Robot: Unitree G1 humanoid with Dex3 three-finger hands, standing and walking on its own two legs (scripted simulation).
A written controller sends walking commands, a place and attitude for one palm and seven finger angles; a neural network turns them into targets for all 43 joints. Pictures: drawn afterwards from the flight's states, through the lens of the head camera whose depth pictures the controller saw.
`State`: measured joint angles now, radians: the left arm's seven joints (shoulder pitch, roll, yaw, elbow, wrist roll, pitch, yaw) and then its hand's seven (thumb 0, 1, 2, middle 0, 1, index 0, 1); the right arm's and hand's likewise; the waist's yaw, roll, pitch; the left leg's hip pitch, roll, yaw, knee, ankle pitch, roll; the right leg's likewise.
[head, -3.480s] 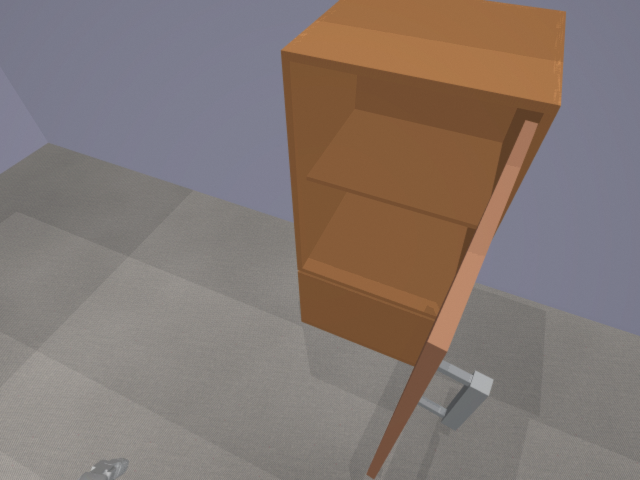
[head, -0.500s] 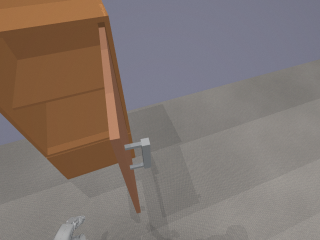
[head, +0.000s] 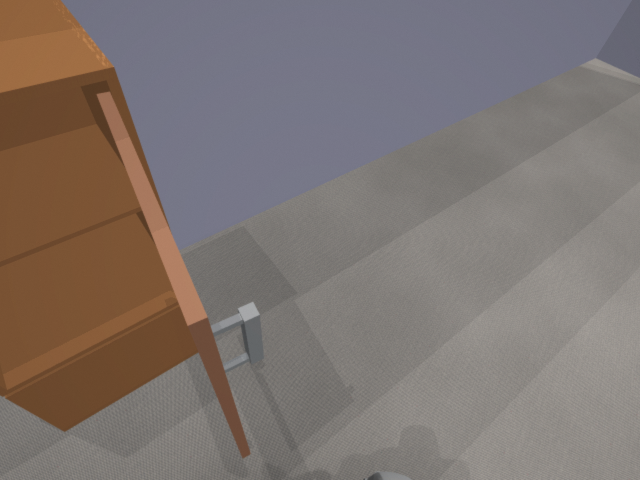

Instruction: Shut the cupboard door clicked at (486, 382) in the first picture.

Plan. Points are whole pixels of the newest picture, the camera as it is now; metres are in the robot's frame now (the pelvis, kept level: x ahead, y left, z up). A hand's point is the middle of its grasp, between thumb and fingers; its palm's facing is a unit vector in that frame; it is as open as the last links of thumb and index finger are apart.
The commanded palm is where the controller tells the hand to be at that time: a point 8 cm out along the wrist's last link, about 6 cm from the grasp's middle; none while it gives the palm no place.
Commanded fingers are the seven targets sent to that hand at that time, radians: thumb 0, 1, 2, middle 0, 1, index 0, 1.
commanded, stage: walk to a spot facing it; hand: left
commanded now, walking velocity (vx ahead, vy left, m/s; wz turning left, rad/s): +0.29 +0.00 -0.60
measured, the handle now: (237, 342) +0.28 +0.13 -0.01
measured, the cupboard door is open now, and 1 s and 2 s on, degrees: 83 100 100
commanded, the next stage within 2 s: none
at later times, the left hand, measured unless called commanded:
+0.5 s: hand (220, 475) +0.16 +0.14 -0.18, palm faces -0.15 -0.97 -0.20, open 7.4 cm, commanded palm none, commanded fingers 0.00 0.90 0.90 -0.20 -0.30 -0.20 -0.30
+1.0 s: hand (293, 399) +0.27 +0.05 -0.17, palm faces -0.28 -0.89 -0.36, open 7.3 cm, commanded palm none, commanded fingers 0.00 0.90 0.90 -0.20 -0.30 -0.20 -0.30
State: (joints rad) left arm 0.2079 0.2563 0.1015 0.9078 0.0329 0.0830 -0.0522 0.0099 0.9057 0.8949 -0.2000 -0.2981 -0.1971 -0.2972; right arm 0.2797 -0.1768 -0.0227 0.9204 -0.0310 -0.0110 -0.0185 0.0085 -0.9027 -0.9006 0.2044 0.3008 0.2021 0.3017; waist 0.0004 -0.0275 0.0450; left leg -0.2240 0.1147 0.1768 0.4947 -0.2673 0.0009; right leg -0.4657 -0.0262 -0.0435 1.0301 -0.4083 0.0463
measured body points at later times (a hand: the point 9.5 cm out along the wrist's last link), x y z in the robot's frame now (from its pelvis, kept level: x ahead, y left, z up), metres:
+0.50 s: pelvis +0.11 -0.05 -0.01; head +0.15 -0.04 +0.44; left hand +0.17 +0.19 -0.17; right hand +0.15 -0.31 -0.13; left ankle +0.13 +0.04 -0.73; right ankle +0.03 -0.14 -0.74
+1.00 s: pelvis +0.24 -0.20 -0.03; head +0.27 -0.24 +0.42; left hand +0.28 +0.10 -0.15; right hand +0.11 -0.43 -0.19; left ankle +0.19 -0.02 -0.65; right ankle +0.27 -0.32 -0.74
